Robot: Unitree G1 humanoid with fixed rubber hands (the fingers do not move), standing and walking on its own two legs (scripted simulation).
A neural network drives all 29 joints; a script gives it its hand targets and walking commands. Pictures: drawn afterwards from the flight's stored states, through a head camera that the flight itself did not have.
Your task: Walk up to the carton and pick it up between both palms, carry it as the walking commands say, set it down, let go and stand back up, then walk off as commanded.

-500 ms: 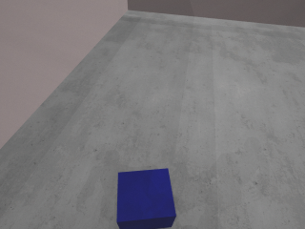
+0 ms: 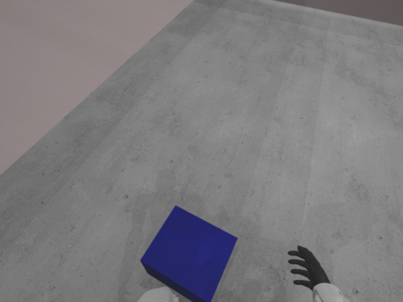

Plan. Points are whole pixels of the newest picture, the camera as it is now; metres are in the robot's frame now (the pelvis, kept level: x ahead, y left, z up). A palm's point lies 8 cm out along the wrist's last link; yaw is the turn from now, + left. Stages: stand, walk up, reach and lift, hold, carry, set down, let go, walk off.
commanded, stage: walk off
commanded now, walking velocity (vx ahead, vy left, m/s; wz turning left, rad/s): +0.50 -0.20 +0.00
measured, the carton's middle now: (190, 256) +0.35 +0.06 -0.63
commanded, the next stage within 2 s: none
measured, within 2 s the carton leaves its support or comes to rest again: rests again in 1.84 s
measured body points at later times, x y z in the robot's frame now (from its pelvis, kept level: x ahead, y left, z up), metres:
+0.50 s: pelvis +0.27 -0.13 +0.01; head +0.32 -0.14 +0.46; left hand +0.37 +0.13 -0.12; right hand +0.24 -0.40 -0.13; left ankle +0.04 +0.07 -0.59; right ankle +0.35 -0.23 -0.72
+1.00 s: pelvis +0.43 -0.15 +0.01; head +0.43 -0.13 +0.46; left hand +0.27 +0.03 -0.14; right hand +0.64 -0.33 -0.09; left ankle +0.41 -0.05 -0.72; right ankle +0.36 -0.24 -0.70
